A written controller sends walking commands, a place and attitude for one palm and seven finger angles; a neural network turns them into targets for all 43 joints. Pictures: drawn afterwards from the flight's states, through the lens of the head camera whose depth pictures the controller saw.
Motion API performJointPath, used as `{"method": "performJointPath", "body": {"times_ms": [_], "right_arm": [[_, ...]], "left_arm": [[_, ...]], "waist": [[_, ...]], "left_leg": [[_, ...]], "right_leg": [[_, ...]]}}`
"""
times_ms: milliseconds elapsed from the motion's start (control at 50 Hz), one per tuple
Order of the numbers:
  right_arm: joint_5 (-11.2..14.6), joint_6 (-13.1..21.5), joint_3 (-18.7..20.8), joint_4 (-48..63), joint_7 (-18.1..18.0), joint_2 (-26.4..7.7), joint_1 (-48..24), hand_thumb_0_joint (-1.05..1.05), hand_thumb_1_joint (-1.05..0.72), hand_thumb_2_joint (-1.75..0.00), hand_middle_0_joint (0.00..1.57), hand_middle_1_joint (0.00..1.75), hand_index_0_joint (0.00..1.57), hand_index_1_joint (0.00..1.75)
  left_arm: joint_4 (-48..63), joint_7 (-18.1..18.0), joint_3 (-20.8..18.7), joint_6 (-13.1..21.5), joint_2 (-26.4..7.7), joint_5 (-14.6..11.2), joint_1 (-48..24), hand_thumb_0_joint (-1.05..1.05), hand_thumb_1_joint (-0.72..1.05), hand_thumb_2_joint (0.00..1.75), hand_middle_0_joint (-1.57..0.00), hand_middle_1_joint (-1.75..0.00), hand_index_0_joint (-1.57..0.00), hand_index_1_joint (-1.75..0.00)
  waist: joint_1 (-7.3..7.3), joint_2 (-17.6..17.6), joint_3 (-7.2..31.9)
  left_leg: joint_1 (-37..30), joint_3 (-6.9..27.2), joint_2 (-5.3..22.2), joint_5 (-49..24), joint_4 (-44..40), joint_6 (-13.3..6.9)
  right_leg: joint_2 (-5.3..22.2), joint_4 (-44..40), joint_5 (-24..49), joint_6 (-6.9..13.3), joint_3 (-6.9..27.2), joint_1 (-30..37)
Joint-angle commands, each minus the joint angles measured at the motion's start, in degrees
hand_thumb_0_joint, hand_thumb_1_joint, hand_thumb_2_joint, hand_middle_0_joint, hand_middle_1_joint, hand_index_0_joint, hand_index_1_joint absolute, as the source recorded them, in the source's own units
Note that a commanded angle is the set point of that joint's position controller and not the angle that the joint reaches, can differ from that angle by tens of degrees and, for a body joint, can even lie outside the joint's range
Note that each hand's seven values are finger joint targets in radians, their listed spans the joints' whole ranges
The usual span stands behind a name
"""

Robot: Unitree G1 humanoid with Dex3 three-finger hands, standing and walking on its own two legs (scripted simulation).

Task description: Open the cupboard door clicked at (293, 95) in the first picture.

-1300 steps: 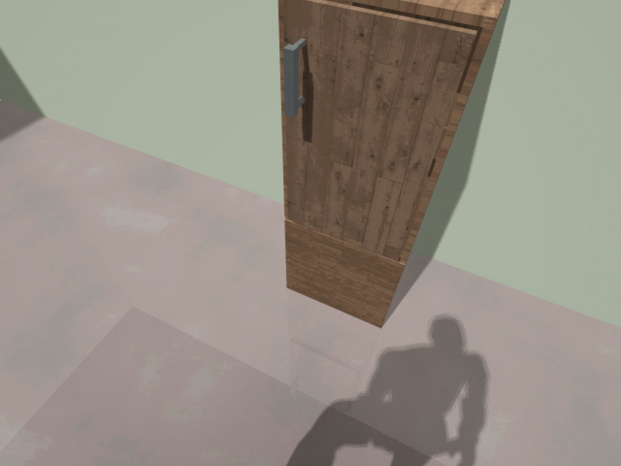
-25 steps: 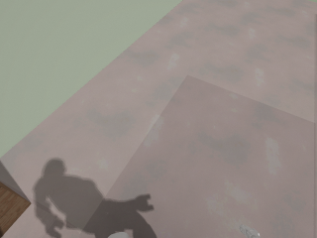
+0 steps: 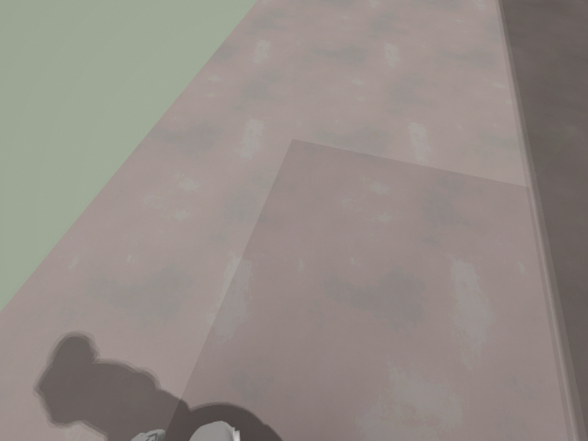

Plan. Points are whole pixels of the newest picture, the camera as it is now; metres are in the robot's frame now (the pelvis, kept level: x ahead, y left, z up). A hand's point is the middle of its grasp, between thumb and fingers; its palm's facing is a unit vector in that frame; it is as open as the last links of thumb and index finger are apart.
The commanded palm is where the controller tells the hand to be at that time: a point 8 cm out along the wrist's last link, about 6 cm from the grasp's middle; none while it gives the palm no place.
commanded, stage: walk to a spot facing it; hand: left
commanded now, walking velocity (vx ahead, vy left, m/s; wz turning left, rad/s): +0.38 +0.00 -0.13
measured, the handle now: out of the picture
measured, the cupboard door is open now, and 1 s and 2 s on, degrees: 49 49 49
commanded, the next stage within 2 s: turn to face it in 0.62 s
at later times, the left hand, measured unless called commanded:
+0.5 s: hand (211, 317) +0.34 +0.16 -0.17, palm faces -0.10 -0.98 -0.19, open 7.4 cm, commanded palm none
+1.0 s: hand (225, 261) +0.47 +0.15 -0.19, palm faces +0.07 -0.99 -0.16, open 7.4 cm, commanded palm none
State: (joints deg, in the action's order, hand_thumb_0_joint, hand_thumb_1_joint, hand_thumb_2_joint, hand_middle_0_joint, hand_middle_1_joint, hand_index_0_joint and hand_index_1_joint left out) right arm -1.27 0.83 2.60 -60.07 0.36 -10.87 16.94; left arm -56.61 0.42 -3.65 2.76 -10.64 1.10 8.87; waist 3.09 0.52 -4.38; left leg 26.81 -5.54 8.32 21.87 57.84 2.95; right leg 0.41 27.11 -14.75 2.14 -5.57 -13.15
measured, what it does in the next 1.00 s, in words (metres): walks ahead: left foot, then right foot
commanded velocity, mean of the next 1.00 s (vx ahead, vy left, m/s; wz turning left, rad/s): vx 0.23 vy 0.00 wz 0.13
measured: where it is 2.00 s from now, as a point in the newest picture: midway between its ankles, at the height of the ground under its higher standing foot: (319, 332)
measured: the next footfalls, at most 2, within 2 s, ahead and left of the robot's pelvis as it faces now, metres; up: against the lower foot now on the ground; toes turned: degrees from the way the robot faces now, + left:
left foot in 0.16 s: +0.20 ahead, +0.15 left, +0.00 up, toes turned +7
right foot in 0.50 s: +0.35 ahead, -0.16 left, +0.00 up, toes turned -13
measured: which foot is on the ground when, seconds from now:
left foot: up 0.00-0.14, down 0.16-0.50, up 0.52-0.82, down 0.84-1.00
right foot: down 0.00-0.16, up 0.18-0.48, down 0.50-0.84, up 0.86-1.00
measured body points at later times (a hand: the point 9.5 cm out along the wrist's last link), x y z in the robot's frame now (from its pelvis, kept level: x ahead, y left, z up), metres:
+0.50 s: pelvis +0.24 -0.02 -0.02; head +0.26 -0.04 +0.43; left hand +0.35 +0.21 -0.16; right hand +0.17 -0.25 -0.17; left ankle +0.17 +0.14 -0.74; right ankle +0.31 -0.14 -0.74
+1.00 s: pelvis +0.44 -0.03 -0.01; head +0.48 -0.01 +0.44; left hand +0.47 +0.20 -0.17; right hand +0.51 -0.27 -0.15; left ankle +0.48 +0.07 -0.74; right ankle +0.38 -0.16 -0.67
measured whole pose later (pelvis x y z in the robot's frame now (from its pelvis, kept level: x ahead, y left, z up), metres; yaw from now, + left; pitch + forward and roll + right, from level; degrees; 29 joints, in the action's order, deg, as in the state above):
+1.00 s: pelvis +0.44 -0.03 -0.01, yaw +1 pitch +1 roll -1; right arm -1.3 2.3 1.8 -57.4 -1.6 -8.8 11.0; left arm -60.3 -0.2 -3.2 -0.4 -10.4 0.9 11.4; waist 0.2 1.8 -3.9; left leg 20.2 -3.7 1.4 12.5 31.9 -2.0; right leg 2.9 60.3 -27.9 -3.6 -3.5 -23.2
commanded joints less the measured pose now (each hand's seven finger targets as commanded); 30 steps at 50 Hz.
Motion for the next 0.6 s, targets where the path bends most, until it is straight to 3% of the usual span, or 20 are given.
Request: {"method": "performJointPath", "body": {"times_ms": [0, 60, 80, 100, 120, 140, 160, 180, 220, 240, 300, 380, 420, 440, 460, 480, 500, 520, 540, 580], "right_arm": [[-0.18, 1.68, 0.5, 3.61, 0.92, -1.14, 0.75, 0.0, -0.9, -0.9, 0.2, 0.3, 0.2, 0.3], [-0.41, 2.53, 0.73, 3.78, 0.91, -2.17, -0.2, 0.0, -0.9, -0.9, 0.2, 0.3, 0.2, 0.3], [-0.45, 2.92, 1.1, 3.24, 0.77, -3.21, 1.97, 0.0, -0.9, -0.9, 0.2, 0.3, 0.2, 0.3], [-0.57, 3.34, 1.75, 1.71, 0.34, -5.81, 6.47, 0.0, -0.9, -0.9, 0.2, 0.3, 0.2, 0.3], [-1.3, 3.75, 3.09, 0.04, -0.22, -11.3, 13.42, 0.0, -0.9, -0.9, 0.2, 0.3, 0.2, 0.3], [-1.67, 3.45, 3.84, -0.7, -0.84, -15.31, 18.95, 0.0, -0.9, -0.9, 0.2, 0.3, 0.2, 0.3], [-1.42, 2.82, 3.69, -0.17, -1.1, -14.73, 17.73, 0.0, -0.9, -0.9, 0.2, 0.3, 0.2, 0.3], [-1.31, 3.01, 3.17, 0.83, -1.07, -12.24, 14.31, 0.0, -0.9, -0.9, 0.2, 0.3, 0.2, 0.3], [-1.1, 3.85, 1.92, 1.5, -1.39, -7.7, 8.89, 0.0, -0.9, -0.9, 0.2, 0.3, 0.2, 0.3], [-0.95, 4.21, 1.61, 1.68, -1.49, -7.16, 7.03, 0.0, -0.9, -0.9, 0.2, 0.3, 0.2, 0.3], [-0.86, 4.25, 1.97, 1.43, -1.35, -7.66, 5.23, 0.0, -0.9, -0.9, 0.2, 0.3, 0.2, 0.3], [-0.84, 2.98, 2.39, 0.79, -0.53, -8.72, 4.94, 0.0, -0.9, -0.9, 0.2, 0.3, 0.2, 0.3], [-0.76, 2.37, 2.25, 0.64, -0.34, -8.53, 3.92, 0.0, -0.9, -0.9, 0.2, 0.3, 0.2, 0.3], [-0.49, 2.23, 1.96, 0.72, -0.2, -7.66, 2.93, 0.0, -0.9, -0.9, 0.2, 0.3, 0.2, 0.3], [0.19, 2.22, 1.25, 1.71, 0.2, -5.02, 1.59, 0.0, -0.9, -0.9, 0.2, 0.3, 0.2, 0.3], [0.8, 2.21, 0.75, 4.32, 0.66, -2.6, -0.07, 0.0, -0.9, -0.9, 0.2, 0.3, 0.2, 0.3], [0.31, 2.24, 1.21, 4.83, 0.55, -4.24, -3.62, 0.0, -0.9, -0.9, 0.2, 0.3, 0.2, 0.3], [0.39, 2.69, 1.39, 4.64, 0.43, -3.87, -4.52, 0.0, -0.9, -0.9, 0.2, 0.3, 0.2, 0.3], [0.32, 2.82, 1.15, 4.06, 0.06, -3.44, -4.17, 0.0, -0.9, -0.9, 0.2, 0.3, 0.2, 0.3], [0.0, 1.87, 1.05, 2.1, 0.04, -2.17, -1.56, 0.0, -0.9, -0.9, 0.2, 0.3, 0.2, 0.3]], "left_arm": [[-0.24, -0.07, -1.82, 1.49, -9.35, 0.09, 4.7, 0.0, 0.9, 0.9, -0.2, -0.3, -0.2, -0.3], [-1.49, 0.22, -2.01, 1.36, -9.25, -0.35, 5.99, 0.0, 0.9, 0.9, -0.2, -0.3, -0.2, -0.3], [-1.67, 0.25, -1.96, 1.24, -8.83, -0.34, 5.94, 0.0, 0.9, 0.9, -0.2, -0.3, -0.2, -0.3], [-1.25, 0.42, -1.71, 1.1, -7.72, -0.35, 5.53, 0.0, 0.9, 0.9, -0.2, -0.3, -0.2, -0.3], [-0.16, 0.62, -1.13, 1.0, -4.81, -0.39, 6.32, 0.0, 0.9, 0.9, -0.2, -0.3, -0.2, -0.3], [1.37, 0.81, -0.35, 1.12, -3.33, -0.58, 5.86, 0.0, 0.9, 0.9, -0.2, -0.3, -0.2, -0.3], [2.84, 0.77, -0.6, 1.22, -4.71, -0.09, 1.73, 0.0, 0.9, 0.9, -0.2, -0.3, -0.2, -0.3], [2.82, 0.78, -0.66, 1.19, -5.03, 0.11, -0.64, 0.0, 0.9, 0.9, -0.2, -0.3, -0.2, -0.3], [2.16, 1.46, -0.96, 0.67, -3.93, 0.49, -1.46, 0.0, 0.9, 0.9, -0.2, -0.3, -0.2, -0.3], [1.86, 1.84, -0.77, -0.04, -3.13, 0.51, 0.08, 0.0, 0.9, 0.9, -0.2, -0.3, -0.2, -0.3], [1.45, 2.38, -0.23, -0.91, -1.46, 0.23, 1.33, 0.0, 0.9, 0.9, -0.2, -0.3, -0.2, -0.3], [0.89, 2.49, -0.42, -0.62, -1.86, 0.43, 1.79, 0.0, 0.9, 0.9, -0.2, -0.3, -0.2, -0.3], [-0.51, 2.34, -1.17, -0.58, -3.22, 0.6, 5.53, 0.0, 0.9, 0.9, -0.2, -0.3, -0.2, -0.3], [-2.2, 1.99, -1.82, -0.29, -5.56, 0.75, 10.65, 0.0, 0.9, 0.9, -0.2, -0.3, -0.2, -0.3], [-4.18, 1.34, -3.01, 0.47, -10.41, 1.07, 18.22, 0.0, 0.9, 0.9, -0.2, -0.3, -0.2, -0.3], [-5.28, 0.31, -4.2, 0.69, -16.11, 0.48, 23.24, 0.0, 0.9, 0.9, -0.2, -0.3, -0.2, -0.3], [-4.88, -0.28, -3.97, 0.42, -15.02, -0.27, 21.23, 0.0, 0.9, 0.9, -0.2, -0.3, -0.2, -0.3], [-3.94, -0.65, -3.34, 0.47, -11.91, -0.23, 16.9, 0.0, 0.9, 0.9, -0.2, -0.3, -0.2, -0.3], [-3.29, -0.95, -2.56, 0.74, -9.3, 0.03, 13.86, 0.0, 0.9, 0.9, -0.2, -0.3, -0.2, -0.3], [-2.55, -1.19, -1.31, 1.26, -5.6, 0.19, 9.72, 0.0, 0.9, 0.9, -0.2, -0.3, -0.2, -0.3]], "waist": [[-1.75, 5.23, 3.36], [-1.53, 3.0, 2.68], [-0.4, 1.45, 3.48], [1.82, -2.27, 5.14], [4.42, -13.65, 9.05], [5.89, -21.25, 12.13], [5.75, -12.33, 8.61], [4.26, -8.42, 4.41], [1.24, -8.59, -1.49], [-0.47, -8.22, -1.64], [-1.87, -9.87, 2.1], [-2.32, -6.21, 1.72], [-4.6, -3.92, 2.23], [-7.33, -0.47, 2.77], [-11.06, 11.06, 4.63], [-12.33, 23.0, 7.42], [-11.6, 15.05, 4.11], [-9.14, 10.92, 1.75], [-7.2, 11.54, 2.87], [-3.94, 10.28, 3.8]], "left_leg": [[-2.82, -0.44, -0.81, -6.13, -16.04, 0.35], [-9.27, -3.12, -3.39, -12.89, -25.88, 0.05], [-14.75, -3.21, -4.08, -13.46, -29.04, -0.3], [-22.9, -0.87, -2.63, -11.23, -30.71, -1.63], [-32.32, 15.14, 8.24, -5.78, -35.26, -6.4], [-37.19, 30.95, 19.84, -1.11, -43.32, -12.89], [-35.03, 33.75, 21.77, 0.04, -44.27, -15.68], [-29.09, 29.28, 19.55, -1.12, -44.69, -14.47], [-19.57, 19.99, 15.99, -4.98, -47.13, -11.13], [-18.57, 14.38, 14.31, -8.44, -47.62, -9.96], [-17.6, 2.78, 10.3, -12.68, -46.72, -8.67], [-14.58, 0.21, 9.13, -3.21, -44.5, -8.04], [-11.88, -1.74, 7.36, 0.46, -39.61, -6.44], [-7.78, -4.26, 4.42, -0.15, -31.64, -4.82], [2.26, -9.44, -1.48, 1.66, -14.0, -2.43], [11.88, -6.55, -5.81, 15.23, 3.13, -1.82], [15.43, 1.1, -2.84, 11.24, 11.16, -2.63], [16.73, 3.06, -0.41, 5.24, 12.3, -2.48], [14.74, 4.29, 0.73, 2.66, 11.16, -1.94], [6.65, 3.77, 1.9, -0.03, 4.29, -1.16]], "right_leg": [[13.29, -13.68, 6.91, 8.01, 10.03, 1.75], [11.6, -10.91, 2.86, 6.25, 9.73, 1.46], [10.1, -7.55, 2.73, 5.26, 8.8, -0.63], [8.0, 0.38, 3.94, 4.02, 6.98, -5.25], [2.3, 16.18, -1.83, 1.22, 2.52, -14.31], [-2.57, 34.32, -18.22, -0.34, 0.12, -22.82], [0.82, 42.99, -16.9, 0.33, 5.78, -27.4], [3.16, 46.52, -11.87, 0.04, 6.46, -29.89], [6.42, 44.68, -4.96, -1.01, 7.64, -28.14], [6.91, 40.4, -3.53, -1.64, 6.92, -26.4], [6.73, 23.11, -1.84, -2.34, 3.03, -17.1], [3.1, 10.92, 1.78, -2.42, -2.63, -7.12], [1.79, 6.32, 4.09, -1.89, -3.68, 1.0], [1.83, 4.07, 0.93, -0.79, -1.52, 8.23], [11.52, -3.51, -10.02, 3.68, 14.1, 17.18], [24.3, -16.66, -20.05, 9.87, 36.3, 21.34], [24.71, -19.14, -21.22, 11.37, 37.52, 18.93], [22.96, -17.64, -15.98, 10.86, 32.09, 15.25], [21.36, -15.69, -5.38, 9.27, 26.93, 12.32], [18.36, -14.91, 7.77, 7.31, 14.51, 6.4]]}}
